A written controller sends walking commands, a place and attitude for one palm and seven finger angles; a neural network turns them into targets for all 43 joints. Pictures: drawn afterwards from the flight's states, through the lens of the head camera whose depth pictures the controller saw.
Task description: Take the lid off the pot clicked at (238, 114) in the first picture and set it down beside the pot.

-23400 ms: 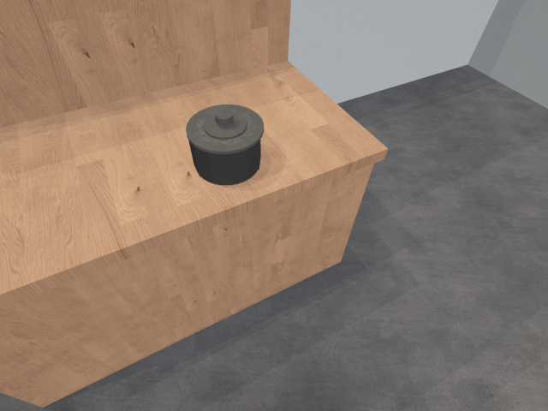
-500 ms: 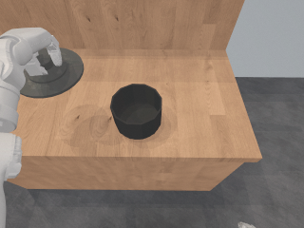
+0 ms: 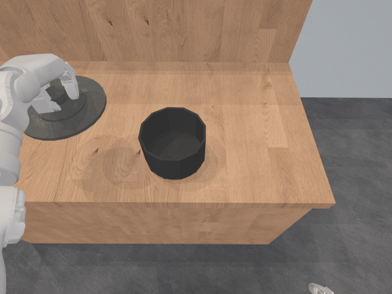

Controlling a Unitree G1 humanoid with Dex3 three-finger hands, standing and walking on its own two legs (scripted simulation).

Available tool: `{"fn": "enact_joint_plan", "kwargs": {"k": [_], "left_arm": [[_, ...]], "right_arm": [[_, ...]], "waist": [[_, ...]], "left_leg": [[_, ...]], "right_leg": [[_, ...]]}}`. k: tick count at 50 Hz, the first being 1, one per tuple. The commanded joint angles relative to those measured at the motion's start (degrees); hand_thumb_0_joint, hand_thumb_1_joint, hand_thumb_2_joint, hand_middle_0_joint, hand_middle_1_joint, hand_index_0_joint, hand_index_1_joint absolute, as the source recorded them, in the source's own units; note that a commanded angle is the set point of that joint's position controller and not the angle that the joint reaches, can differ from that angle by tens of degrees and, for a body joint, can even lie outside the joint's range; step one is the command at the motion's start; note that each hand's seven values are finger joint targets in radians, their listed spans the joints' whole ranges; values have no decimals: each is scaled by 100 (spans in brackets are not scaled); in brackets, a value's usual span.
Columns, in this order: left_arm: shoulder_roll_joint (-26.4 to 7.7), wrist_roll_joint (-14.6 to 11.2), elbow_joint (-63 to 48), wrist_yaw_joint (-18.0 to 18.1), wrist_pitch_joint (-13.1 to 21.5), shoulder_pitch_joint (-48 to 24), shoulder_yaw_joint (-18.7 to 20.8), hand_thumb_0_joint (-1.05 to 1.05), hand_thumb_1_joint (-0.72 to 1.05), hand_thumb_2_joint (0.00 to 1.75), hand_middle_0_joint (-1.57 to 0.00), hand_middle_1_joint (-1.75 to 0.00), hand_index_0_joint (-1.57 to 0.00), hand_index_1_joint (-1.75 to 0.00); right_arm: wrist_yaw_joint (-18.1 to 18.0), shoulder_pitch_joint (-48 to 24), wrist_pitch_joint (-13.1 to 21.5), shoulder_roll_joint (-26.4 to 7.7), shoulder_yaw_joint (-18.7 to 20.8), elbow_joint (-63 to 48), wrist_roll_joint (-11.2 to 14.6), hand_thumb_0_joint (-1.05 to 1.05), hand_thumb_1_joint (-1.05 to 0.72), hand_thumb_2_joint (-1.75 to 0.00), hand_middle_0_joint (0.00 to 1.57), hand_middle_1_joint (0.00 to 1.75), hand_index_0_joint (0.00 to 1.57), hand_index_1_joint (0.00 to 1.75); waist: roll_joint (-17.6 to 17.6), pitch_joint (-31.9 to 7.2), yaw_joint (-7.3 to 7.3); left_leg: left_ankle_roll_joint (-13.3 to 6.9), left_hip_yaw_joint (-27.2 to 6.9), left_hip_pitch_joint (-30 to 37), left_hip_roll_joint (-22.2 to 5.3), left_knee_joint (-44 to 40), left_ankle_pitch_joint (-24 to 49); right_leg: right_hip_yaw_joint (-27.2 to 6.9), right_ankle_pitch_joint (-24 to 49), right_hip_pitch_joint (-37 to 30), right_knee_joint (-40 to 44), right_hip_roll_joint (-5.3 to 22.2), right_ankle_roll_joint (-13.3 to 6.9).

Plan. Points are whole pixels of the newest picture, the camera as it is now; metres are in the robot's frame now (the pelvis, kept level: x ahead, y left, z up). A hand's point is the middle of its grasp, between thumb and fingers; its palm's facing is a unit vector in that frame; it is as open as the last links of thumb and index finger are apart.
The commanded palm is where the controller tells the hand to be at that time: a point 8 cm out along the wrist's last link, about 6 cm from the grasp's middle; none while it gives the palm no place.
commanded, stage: lower the lid onto the table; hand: left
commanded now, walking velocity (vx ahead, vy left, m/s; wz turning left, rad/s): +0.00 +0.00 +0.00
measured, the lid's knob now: (56, 95) +0.48 +0.30 +0.11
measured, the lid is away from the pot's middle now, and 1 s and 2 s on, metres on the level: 0.23 0.22 0.24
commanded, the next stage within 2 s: none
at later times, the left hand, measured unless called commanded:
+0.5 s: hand (61, 109) +0.45 +0.28 +0.10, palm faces -0.39 -0.06 -0.92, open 6.5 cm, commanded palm +0.46 +0.28 +0.17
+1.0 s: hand (66, 122) +0.45 +0.28 +0.07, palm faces -0.44 -0.05 -0.90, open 6.5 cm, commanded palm +0.46 +0.28 +0.13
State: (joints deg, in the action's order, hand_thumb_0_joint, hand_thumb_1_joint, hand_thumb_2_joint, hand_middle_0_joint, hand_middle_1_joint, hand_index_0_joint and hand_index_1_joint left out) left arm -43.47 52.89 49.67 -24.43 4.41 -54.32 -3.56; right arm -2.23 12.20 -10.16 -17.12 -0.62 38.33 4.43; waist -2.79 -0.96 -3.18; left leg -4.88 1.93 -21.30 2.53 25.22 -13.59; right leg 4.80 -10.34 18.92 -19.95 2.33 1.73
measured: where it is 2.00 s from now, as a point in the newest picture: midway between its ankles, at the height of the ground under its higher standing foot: outside the picture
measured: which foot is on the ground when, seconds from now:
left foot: down 0.00-1.00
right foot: down 0.00-1.00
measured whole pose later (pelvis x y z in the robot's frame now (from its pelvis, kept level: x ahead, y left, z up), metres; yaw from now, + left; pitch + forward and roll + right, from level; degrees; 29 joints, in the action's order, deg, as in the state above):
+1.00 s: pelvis +0.00 +0.00 +0.00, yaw -2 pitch +11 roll -2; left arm -42.6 55.1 57.7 -18.4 9.8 -50.5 -1.7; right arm -4.5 13.9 -10.1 -17.1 -0.2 40.4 4.3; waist -2.2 -1.5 -4.4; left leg -4.5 3.1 -25.1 1.3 28.4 -14.9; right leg 3.5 -11.1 23.2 -23.0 1.3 1.4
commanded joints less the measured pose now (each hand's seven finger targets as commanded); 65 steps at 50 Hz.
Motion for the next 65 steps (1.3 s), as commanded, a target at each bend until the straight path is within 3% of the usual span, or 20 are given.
{"fn": "enact_joint_plan", "kwargs": {"k": [1,5,10,13,15,18,20,22,24,26,29,30,34,44,47,52,55,58,63,65], "left_arm": [[-1839,-69,-654,275,49,-2823,601,0,79,84,-89,-102,-94,-103],[-1929,-30,-1460,341,195,-3318,604,0,79,84,-89,-102,-94,-103],[-2163,-86,-1143,418,328,-2882,928,0,79,84,-89,-102,-94,-103],[-1724,-65,-610,425,265,-2543,642,0,79,84,-89,-102,-94,-103],[-2031,-38,-935,479,313,-2674,854,0,79,84,-89,-102,-94,-103],[-1678,4,-1280,513,346,-2724,627,0,79,84,-89,-102,-94,-103],[-1811,-44,-1087,538,384,-2525,790,0,79,84,-89,-102,-94,-103],[-2126,-51,-737,582,368,-2366,1062,0,79,84,-89,-102,-94,-103],[-1946,-54,-527,598,345,-2392,865,0,79,84,-89,-102,-94,-103],[-2158,53,-813,676,367,-2674,949,0,79,84,-89,-102,-94,-103],[-1826,123,-782,712,407,-2583,729,0,79,84,-89,-102,-94,-103],[-2185,113,-807,746,459,-2541,1023,0,79,84,-89,-102,-94,-103],[-1762,33,-661,730,467,-2374,769,0,79,84,-89,-102,-94,-103],[-1702,96,-497,819,505,-2504,624,0,79,84,-89,-102,-94,-103],[-2150,139,-358,893,552,-2472,961,0,79,84,-89,-102,-94,-103],[-1974,193,-458,965,607,-2528,831,0,79,84,-89,-102,-94,-103],[-1946,167,-434,985,644,-2331,889,0,79,84,-89,-102,-94,-103],[-1637,140,162,968,578,-2014,666,0,79,84,-89,-102,-94,-103],[-2041,238,-436,1035,677,-2426,939,0,79,84,-89,-102,-94,-103],[-2122,227,-121,1065,731,-2207,1031,0,79,84,-89,-102,-94,-103]], "right_arm": [[-121,210,117,-944,270,-423,-1,0,-90,-90,20,30,20,30],[-144,154,142,-941,311,-459,-28,0,-90,-90,20,30,20,30],[-173,243,120,-963,305,-412,-44,0,-90,-90,20,30,20,30],[-165,239,80,-923,293,-349,-12,0,-90,-90,20,30,20,30],[-149,216,75,-963,317,-402,-30,0,-90,-90,20,30,20,30],[-136,203,55,-889,340,-432,-52,0,-90,-90,20,30,20,30],[-136,289,55,-938,367,-400,-65,0,-90,-90,20,30,20,30],[-158,305,30,-951,326,-367,-50,0,-90,-90,20,30,20,30],[-195,290,30,-946,310,-345,-26,0,-90,-90,20,30,20,30],[-195,307,33,-963,316,-353,-36,0,-90,-90,20,30,20,30],[-214,351,66,-917,332,-340,-48,0,-90,-90,20,30,20,30],[-221,373,84,-961,340,-327,-50,0,-90,-90,20,30,20,30],[-230,403,73,-916,360,-305,-64,0,-90,-90,20,30,20,30],[-292,496,67,-966,353,-210,-32,0,-90,-90,20,30,20,30],[-331,583,103,-998,339,-184,-29,0,-90,-90,20,30,20,30],[-358,628,151,-987,345,-157,-45,0,-90,-90,20,30,20,30],[-325,692,152,-997,382,-150,-65,0,-90,-90,20,30,20,30],[-309,746,125,-1001,372,-88,-48,0,-90,-90,20,30,20,30],[-328,808,113,-1007,407,-99,-74,0,-90,-90,20,30,20,30],[-372,842,136,-1022,387,-88,-74,0,-90,-90,20,30,20,30]], "waist": [[-200,-2399,-120],[-606,-2823,-124],[-535,-2829,-72],[-258,-2384,-113],[-390,-2552,-52],[-603,-2890,-104],[-474,-2820,-105],[-212,-2691,-51],[-115,-2492,-84],[-309,-2675,-74],[-583,-2711,-117],[-490,-2729,-75],[-438,-2751,-128],[-367,-2565,-201],[-352,-2643,-160],[-637,-2751,-173],[-623,-2812,-163],[-306,-2409,-227],[-611,-2940,-187],[-387,-2827,-215]], "left_leg": [[44,-494,1710,-297,102,2683],[64,-550,2097,-310,236,3198],[52,-541,2026,-319,263,3346],[39,-497,1752,-353,227,2981],[47,-500,1761,-328,246,3084],[74,-582,2168,-371,306,3618],[78,-579,2142,-369,348,3637],[24,-504,1803,-341,259,3035],[4,-414,1555,-316,195,2597],[23,-444,1634,-325,188,2858],[61,-497,1880,-353,274,3077],[57,-502,1860,-355,302,3182],[40,-483,1927,-370,326,3110],[28,-414,1682,-352,319,2629],[18,-397,1579,-332,335,2496],[69,-430,1717,-361,405,2822],[96,-456,1851,-380,499,3227],[73,-398,1494,-380,511,2808],[91,-439,1794,-374,581,3193],[68,-403,1626,-371,605,3068]], "right_leg": [[-108,1458,-392,-118,-237,-397],[-145,1665,-368,-149,-212,-423],[-141,1763,-446,-199,-216,-421],[-94,1555,-252,-173,-241,-396],[-130,1655,-358,-218,-216,-429],[-116,1709,-261,-233,-249,-408],[-126,1667,-177,-227,-250,-405],[-131,1593,-382,-233,-242,-394],[-140,1556,-380,-222,-228,-400],[-166,1666,-445,-262,-228,-416],[-144,1533,-191,-238,-257,-418],[-160,1597,-266,-255,-241,-431],[-134,1540,-150,-248,-251,-400],[-158,1357,32,-278,-270,-415],[-166,1335,-53,-328,-271,-428],[-149,1385,110,-371,-281,-437],[-154,1463,206,-394,-288,-440],[-121,1286,376,-421,-311,-417],[-160,1486,254,-494,-314,-437],[-170,1460,294,-499,-319,-427]]}}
